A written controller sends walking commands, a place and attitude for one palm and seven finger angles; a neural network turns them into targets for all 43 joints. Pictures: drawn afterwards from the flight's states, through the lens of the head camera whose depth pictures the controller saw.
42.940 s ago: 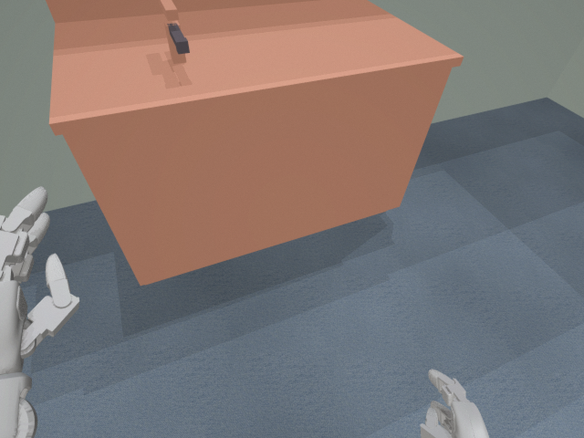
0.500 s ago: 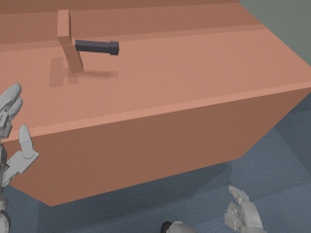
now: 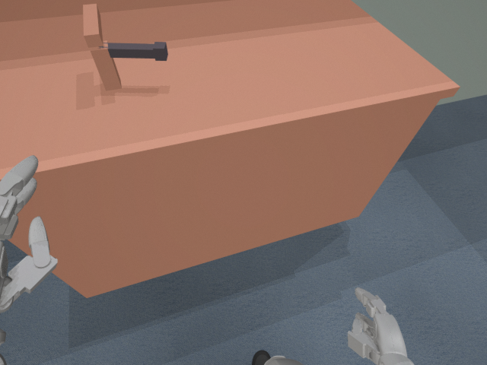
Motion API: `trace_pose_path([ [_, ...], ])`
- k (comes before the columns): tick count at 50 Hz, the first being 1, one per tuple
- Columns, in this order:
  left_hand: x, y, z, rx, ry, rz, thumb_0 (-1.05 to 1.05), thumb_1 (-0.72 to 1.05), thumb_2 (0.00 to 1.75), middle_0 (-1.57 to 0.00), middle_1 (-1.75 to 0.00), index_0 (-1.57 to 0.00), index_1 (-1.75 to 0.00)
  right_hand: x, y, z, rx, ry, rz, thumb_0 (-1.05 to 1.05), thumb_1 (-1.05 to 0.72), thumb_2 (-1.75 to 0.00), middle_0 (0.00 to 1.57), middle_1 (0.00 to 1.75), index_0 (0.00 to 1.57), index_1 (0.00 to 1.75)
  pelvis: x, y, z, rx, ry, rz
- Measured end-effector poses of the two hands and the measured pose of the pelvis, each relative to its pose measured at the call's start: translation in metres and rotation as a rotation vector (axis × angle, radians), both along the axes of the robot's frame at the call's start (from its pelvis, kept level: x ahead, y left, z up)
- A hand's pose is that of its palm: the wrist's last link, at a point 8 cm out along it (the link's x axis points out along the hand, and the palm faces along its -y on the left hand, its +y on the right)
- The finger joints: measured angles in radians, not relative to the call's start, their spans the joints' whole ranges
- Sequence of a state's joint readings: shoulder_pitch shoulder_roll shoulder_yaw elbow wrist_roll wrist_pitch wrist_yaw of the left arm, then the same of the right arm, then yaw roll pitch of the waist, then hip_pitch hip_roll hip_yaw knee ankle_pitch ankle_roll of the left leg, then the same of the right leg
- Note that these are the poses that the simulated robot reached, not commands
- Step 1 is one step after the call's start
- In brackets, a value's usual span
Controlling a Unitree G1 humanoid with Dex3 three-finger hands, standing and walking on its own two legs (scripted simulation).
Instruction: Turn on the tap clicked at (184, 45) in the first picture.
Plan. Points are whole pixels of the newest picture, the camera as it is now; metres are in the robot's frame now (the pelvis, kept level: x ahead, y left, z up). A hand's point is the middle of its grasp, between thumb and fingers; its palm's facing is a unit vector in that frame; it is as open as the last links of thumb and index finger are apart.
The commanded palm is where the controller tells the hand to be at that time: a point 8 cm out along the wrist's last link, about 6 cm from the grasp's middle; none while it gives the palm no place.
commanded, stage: stop stepping back and stand still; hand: left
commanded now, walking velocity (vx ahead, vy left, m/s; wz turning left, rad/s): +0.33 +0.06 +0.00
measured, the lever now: (160, 51) +0.71 +0.20 +0.12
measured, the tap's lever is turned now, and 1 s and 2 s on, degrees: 73 73 73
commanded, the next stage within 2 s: stand and check the lever's angle in 1.68 s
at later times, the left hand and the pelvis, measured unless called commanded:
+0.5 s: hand (23, 351) +0.13 +0.20 +0.17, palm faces +0.36 -0.85 -0.38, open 7.5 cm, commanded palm +0.08 +0.26 +0.18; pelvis -0.08 -0.02 +0.00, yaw +1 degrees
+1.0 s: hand (55, 316) +0.15 +0.18 +0.17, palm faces +0.37 -0.82 -0.45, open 7.5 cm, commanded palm +0.10 +0.24 +0.18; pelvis -0.05 -0.05 +0.00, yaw +3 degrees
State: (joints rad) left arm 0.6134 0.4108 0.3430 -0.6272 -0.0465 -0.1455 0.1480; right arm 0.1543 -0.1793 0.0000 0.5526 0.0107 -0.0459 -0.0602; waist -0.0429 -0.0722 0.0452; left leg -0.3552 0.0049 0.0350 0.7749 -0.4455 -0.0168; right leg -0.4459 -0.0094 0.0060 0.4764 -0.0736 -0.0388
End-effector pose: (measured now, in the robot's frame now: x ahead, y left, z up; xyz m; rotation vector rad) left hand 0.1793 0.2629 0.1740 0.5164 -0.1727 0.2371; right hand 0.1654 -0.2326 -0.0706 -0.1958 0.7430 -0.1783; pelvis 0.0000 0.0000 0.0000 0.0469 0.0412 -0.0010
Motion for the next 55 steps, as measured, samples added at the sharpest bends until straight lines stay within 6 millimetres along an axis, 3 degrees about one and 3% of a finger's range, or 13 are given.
trace_pose_path([
  [5, -0.042, 0.021, 0.002, -0.011, -0.087, 0.079, 0.02, 0.88, 0.9, -0.21, -0.3, -0.21, -0.3, -0.044, -0.012, 0.0, -0.075, 0.003, -0.012, 0.01, -0.9, -0.9, 0.2, 0.3, 0.2, 0.3, -0.029, 0.005, -0.006, -0.013, -0.042, 0.028],
  [11, -0.075, 0.03, 0.014, -0.039, -0.141, 0.201, 0.02, 0.88, 0.9, -0.21, -0.3, -0.21, -0.3, -0.085, -0.008, -0.008, -0.002, 0.026, 0.005, 0.01, -0.9, -0.9, 0.2, 0.3, 0.2, 0.3, -0.041, -0.004, 0.003, -0.036, -0.075, 0.053],
  [17, -0.084, 0.004, -0.005, -0.085, -0.115, 0.192, 0.02, 0.89, 0.9, -0.2, -0.3, -0.2, -0.3, -0.092, -0.009, -0.035, 0.038, 0.058, 0.069, 0.01, -0.9, -0.9, 0.21, 0.3, 0.21, 0.3, -0.064, -0.018, -0.01, -0.041, -0.103, 0.062],
  [20, -0.084, -0.01, -0.008, -0.11, -0.089, 0.133, 0.02, 0.89, 0.9, -0.2, -0.3, -0.2, -0.3, -0.093, -0.011, -0.029, 0.041, 0.057, 0.072, 0.01, -0.9, -0.9, 0.21, 0.3, 0.21, 0.3, -0.074, -0.022, -0.006, -0.027, -0.106, 0.052],
  [24, -0.089, -0.019, 0.004, -0.075, -0.105, 0.063, 0.02, 0.89, 0.9, -0.21, -0.3, -0.21, -0.3, -0.095, -0.015, -0.011, 0.025, -0.002, 0.038, 0.01, -0.9, -0.9, 0.21, 0.3, 0.21, 0.3, -0.079, -0.024, -0.002, -0.015, -0.084, 0.021],
  [29, -0.089, -0.014, 0.019, -0.006, -0.171, 0.056, 0.02, 0.88, 0.9, -0.21, -0.3, -0.21, -0.3, -0.098, -0.021, -0.004, 0.003, -0.064, 0.012, 0.01, -0.9, -0.9, 0.21, 0.3, 0.21, 0.3, -0.085, -0.024, -0.004, -0.03, -0.078, -0.002],
  [33, -0.083, -0.008, 0.022, -0.006, -0.156, 0.128, 0.02, 0.88, 0.9, -0.21, -0.3, -0.21, -0.3, -0.104, -0.024, -0.007, 0.045, -0.024, 0.017, 0.01, -0.9, -0.9, 0.21, 0.3, 0.2, 0.3, -0.077, -0.035, 0.003, -0.038, -0.068, 0.026],
  [38, -0.081, -0.025, -0.006, -0.02, -0.049, 0.17, 0.02, 0.89, 0.9, -0.2, -0.3, -0.2, -0.3, -0.098, -0.038, -0.029, 0.061, 0.026, 0.048, 0.01, -0.9, -0.9, 0.21, 0.3, 0.21, 0.3, -0.069, -0.051, -0.008, -0.042, -0.066, 0.025],
  [41, -0.078, -0.041, -0.018, -0.083, 0.004, 0.143, 0.02, 0.89, 0.9, -0.2, -0.3, -0.2, -0.3, -0.092, -0.048, -0.033, 0.04, 0.081, 0.066, 0.01, -0.9, -0.9, 0.21, 0.3, 0.21, 0.3, -0.069, -0.054, -0.004, -0.05, -0.077, 0.04],
  [47, -0.069, -0.048, 0.003, -0.031, -0.036, 0.077, 0.02, 0.88, 0.9, -0.21, -0.3, -0.21, -0.3, -0.073, -0.061, -0.012, -0.009, 0.053, 0.047, 0.01, -0.9, -0.9, 0.21, 0.3, 0.21, 0.3, -0.059, -0.056, 0.003, -0.022, -0.064, 0.034],
  [51, -0.062, -0.036, 0.018, 0.024, -0.113, 0.072, 0.02, 0.88, 0.9, -0.21, -0.3, -0.21, -0.3, -0.052, -0.063, -0.006, -0.036, -0.002, 0.032, 0.01, -0.9, -0.9, 0.2, 0.3, 0.2, 0.3, -0.051, -0.047, -0.002, -0.041, -0.061, 0.045],
  [55, -0.055, -0.018, 0.017, 0.029, -0.094, 0.117, 0.02, 0.88, 0.9, -0.21, -0.3, -0.21, -0.3, -0.034, -0.052, -0.001, -0.018, -0.035, 0.028, 0.01, -0.9, -0.9, 0.2, 0.3, 0.2, 0.3, -0.044, -0.04, 0.001, -0.044, -0.055, 0.032],
])
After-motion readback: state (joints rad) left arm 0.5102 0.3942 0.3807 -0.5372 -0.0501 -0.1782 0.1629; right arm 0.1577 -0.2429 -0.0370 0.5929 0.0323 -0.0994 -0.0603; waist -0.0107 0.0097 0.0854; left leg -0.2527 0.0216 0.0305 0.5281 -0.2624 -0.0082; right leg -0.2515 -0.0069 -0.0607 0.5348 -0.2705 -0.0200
